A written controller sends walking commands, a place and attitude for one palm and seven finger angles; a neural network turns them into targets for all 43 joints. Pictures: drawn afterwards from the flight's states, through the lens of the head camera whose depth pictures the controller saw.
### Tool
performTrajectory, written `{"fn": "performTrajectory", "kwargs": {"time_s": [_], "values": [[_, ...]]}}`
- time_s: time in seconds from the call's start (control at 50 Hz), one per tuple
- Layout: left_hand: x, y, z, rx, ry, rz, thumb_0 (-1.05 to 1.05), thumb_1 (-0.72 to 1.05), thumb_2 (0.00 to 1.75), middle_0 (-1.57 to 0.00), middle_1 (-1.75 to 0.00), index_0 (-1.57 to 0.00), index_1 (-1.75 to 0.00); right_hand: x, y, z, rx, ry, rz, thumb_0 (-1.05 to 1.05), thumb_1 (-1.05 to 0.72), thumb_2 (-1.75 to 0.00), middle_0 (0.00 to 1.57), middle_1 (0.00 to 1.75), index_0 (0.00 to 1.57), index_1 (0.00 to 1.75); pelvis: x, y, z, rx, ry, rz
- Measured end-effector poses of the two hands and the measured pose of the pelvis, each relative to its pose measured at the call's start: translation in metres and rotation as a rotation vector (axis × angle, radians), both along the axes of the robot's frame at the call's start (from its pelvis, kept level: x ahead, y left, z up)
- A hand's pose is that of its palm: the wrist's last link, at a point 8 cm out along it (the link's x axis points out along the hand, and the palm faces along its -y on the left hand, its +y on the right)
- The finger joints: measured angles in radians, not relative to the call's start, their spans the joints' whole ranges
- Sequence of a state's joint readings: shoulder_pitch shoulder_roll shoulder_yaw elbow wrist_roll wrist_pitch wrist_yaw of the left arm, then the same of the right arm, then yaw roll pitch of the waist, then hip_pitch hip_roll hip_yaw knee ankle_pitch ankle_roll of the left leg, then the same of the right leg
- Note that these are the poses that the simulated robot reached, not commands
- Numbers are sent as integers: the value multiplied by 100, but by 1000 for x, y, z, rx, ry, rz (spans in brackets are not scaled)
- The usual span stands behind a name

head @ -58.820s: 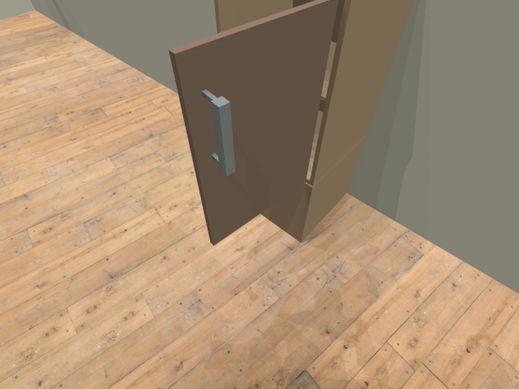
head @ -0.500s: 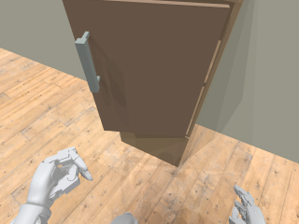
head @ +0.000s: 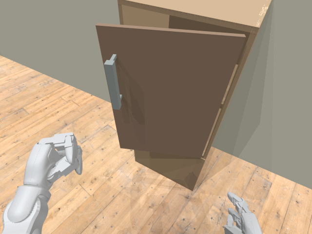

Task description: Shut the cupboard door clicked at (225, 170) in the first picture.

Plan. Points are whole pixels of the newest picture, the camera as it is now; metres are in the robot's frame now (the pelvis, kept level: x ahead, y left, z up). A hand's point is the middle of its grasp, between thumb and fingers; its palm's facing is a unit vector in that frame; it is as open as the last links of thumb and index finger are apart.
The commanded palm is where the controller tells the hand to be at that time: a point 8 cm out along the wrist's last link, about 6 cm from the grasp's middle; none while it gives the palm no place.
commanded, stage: raise the hand and make a fist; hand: left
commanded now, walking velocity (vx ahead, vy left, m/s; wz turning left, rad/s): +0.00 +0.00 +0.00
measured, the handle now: (115, 83) +0.53 +0.19 +0.11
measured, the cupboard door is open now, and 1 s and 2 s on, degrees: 22 22 22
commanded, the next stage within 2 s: bring the fist close to the handle in 0.34 s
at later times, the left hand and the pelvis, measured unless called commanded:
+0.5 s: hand (97, 177) +0.21 +0.15 +0.09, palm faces -0.02 -1.00 -0.06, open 3.1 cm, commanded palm +0.21 +0.22 +0.11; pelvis -0.01 -0.03 +0.00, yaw +0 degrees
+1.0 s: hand (103, 127) +0.33 +0.17 +0.12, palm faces +0.02 -1.00 -0.04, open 3.1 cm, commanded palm +0.31 +0.21 +0.11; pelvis +0.01 -0.04 +0.00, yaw -2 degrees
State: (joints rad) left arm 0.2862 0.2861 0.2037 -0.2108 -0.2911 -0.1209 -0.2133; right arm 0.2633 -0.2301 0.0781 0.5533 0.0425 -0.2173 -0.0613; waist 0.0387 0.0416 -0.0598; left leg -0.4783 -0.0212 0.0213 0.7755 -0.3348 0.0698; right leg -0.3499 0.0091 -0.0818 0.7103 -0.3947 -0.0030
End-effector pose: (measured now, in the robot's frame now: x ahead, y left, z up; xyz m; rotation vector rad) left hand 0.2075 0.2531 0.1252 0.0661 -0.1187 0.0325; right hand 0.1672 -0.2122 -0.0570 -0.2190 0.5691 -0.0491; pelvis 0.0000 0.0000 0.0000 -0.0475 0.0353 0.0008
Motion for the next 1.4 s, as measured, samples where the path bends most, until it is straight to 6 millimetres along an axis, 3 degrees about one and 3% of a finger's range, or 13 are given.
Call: {"fn": "performTrajectory", "kwargs": {"time_s": [0.16, 0.34, 0.46, 0.52, 0.68, 0.84, 0.92, 1.0, 1.14, 1.22, 1.4], "values": [[-5, -20, -31, -33, 192, -57, 1, 90, 90, -130, -150, -130, -150, -17, -21, 2, -11, 8, -61, 2, -90, -90, 21, 30, 20, 30, -5, -6, 5, 15, -13, -14], [-13, -24, -3, 3, 11, 12, 2, 90, 90, -130, -150, -130, -150, -19, -36, 1, -20, -1, -33, 2, -90, -90, 21, 30, 20, 30, -10, -20, 4, 18, -26, 1], [-16, -42, -24, -5, 155, -51, 1, 90, 90, -130, -150, -130, -150, -16, -43, -1, 6, -15, -50, 2, -90, -90, 21, 30, 20, 30, -10, -27, 4, 25, -23, -4], [-13, -43, -25, 3, 159, -32, 1, 89, 90, -130, -150, -131, -150, -14, -46, -2, 0, -14, -51, 2, -90, -90, 21, 30, 20, 30, -9, -32, 4, 28, -24, -3], [30, -26, -1, 19, 13, 22, 2, 89, 90, -130, -150, -131, -150, -12, -59, -13, -13, 38, -50, 2, -90, -90, 21, 30, 20, 30, -6, -42, 2, 29, -9, 4], [73, -37, -22, -29, 158, -62, 1, 89, 90, -130, -150, -130, -150, -15, -75, -16, -20, 69, -124, 2, -90, -90, 21, 30, 20, 30, 6, -41, 4, 44, 20, -21], [88, -34, -15, -36, 99, -20, 2, 89, 90, -130, -150, -130, -150, -17, -79, -15, -37, 95, -132, 2, -90, -90, 21, 30, 20, 30, 10, -41, 4, 49, 28, -29], [101, -28, -7, -21, 47, -9, 2, 89, 90, -130, -150, -130, -150, -18, -78, -16, -40, 119, -133, 2, -90, -90, 20, 30, 20, 30, 13, -39, 4, 48, 36, -30], [120, -27, -18, -39, 133, -40, 1, 90, 90, -130, -150, -130, -150, -21, -71, -20, -31, 154, -149, 2, -90, -90, 20, 30, 20, 30, 14, -32, 5, 41, 45, -29], [132, -27, -14, -50, 105, -32, 2, 89, 90, -130, -150, -130, -150, -24, -65, -21, -36, 173, -149, 2, -90, -90, 21, 30, 20, 30, 11, -28, 5, 38, 48, -29], [175, -27, -9, -46, 113, -38, 1, 89, 90, -130, -150, -131, -150, -50, -59, -30, -43, 262, -172, 1, -90, -90, 21, 30, 20, 30, 3, -20, 3, 27, 68, -21]]}}
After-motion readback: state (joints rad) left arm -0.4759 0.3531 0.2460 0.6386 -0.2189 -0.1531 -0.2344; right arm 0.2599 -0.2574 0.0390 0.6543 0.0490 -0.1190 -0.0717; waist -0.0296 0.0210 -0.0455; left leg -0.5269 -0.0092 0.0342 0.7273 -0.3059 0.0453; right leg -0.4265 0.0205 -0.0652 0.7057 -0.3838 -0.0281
